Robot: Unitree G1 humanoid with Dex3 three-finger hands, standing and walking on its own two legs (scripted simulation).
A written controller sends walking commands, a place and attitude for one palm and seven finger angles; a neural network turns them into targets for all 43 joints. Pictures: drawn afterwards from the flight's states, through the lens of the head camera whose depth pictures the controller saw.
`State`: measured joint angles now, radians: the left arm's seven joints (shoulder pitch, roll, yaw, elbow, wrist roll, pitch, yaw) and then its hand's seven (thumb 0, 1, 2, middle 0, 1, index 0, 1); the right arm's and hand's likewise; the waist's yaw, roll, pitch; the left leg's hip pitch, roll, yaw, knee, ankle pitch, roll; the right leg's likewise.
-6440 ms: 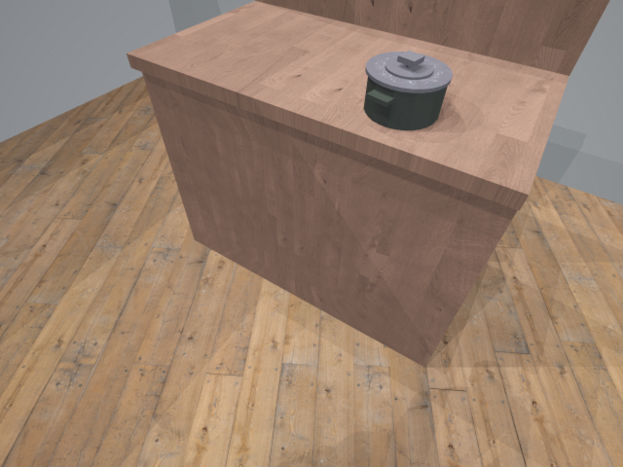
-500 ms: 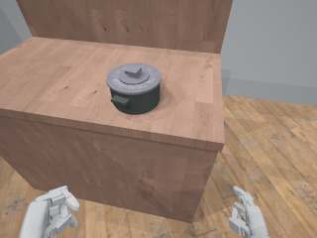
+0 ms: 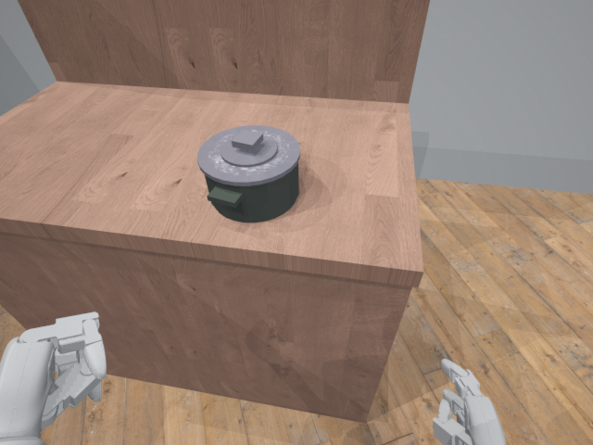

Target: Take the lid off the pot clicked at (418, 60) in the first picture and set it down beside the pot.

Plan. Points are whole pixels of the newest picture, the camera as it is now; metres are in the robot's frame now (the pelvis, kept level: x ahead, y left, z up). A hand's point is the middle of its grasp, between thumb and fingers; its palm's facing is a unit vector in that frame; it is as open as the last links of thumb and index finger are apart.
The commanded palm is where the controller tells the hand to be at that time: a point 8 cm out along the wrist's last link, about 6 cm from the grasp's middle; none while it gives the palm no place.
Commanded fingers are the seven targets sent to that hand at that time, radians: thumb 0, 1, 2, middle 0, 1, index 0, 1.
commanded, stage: raise the hand higher, near the body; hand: left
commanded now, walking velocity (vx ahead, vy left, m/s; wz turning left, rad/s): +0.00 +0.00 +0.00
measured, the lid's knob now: (247, 140) +0.55 +0.17 +0.15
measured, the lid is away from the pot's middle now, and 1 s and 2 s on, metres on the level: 0.00 0.00 0.00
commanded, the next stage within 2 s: reach forward and open the fingers in 0.40 s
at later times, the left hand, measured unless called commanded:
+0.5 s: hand (83, 314) +0.17 +0.23 +0.19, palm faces +0.42 -0.82 -0.40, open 3.1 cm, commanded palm +0.12 +0.27 +0.21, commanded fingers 0.00 0.87 0.92 -1.29 -1.46 -1.29 -1.46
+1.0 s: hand (85, 287) +0.21 +0.26 +0.18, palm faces +0.06 -0.06 -1.00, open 3.9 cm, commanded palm +0.18 +0.25 +0.24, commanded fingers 0.00 0.06 1.45 -1.07 -0.58 -1.07 -0.58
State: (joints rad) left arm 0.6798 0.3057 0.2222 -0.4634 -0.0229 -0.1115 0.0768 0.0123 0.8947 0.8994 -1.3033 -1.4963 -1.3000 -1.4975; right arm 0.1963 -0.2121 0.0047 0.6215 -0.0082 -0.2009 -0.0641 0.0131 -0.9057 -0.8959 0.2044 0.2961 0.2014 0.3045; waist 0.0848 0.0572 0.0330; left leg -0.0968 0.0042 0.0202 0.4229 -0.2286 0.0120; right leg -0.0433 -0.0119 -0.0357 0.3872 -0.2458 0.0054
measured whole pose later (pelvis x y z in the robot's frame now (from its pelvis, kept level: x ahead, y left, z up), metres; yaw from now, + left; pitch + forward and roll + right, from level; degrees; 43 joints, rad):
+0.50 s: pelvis +0.00 +0.00 +0.00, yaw +0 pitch -6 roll -1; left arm 0.50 0.33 0.31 -0.53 -0.05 -0.15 0.08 0.01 0.89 0.90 -1.31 -1.50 -1.31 -1.50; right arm 0.20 -0.20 0.03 0.64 -0.02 -0.18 -0.05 0.01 -0.90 -0.90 0.21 0.30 0.20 0.30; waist 0.09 0.07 0.05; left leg -0.08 0.01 0.02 0.40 -0.22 0.01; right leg -0.02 0.00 -0.04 0.36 -0.23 0.00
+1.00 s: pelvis -0.02 -0.01 +0.00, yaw +2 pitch -4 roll +0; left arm 0.14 0.66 0.12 -0.39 0.70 0.15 -0.23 0.00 0.37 1.24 -1.18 -0.91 -1.18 -0.91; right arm 0.05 -0.28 0.04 0.59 0.03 0.06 -0.02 0.01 -0.91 -0.90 0.20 0.30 0.20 0.30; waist 0.11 0.14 0.01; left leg -0.18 -0.01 -0.01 0.44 -0.20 0.01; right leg -0.14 -0.03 -0.06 0.46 -0.25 0.00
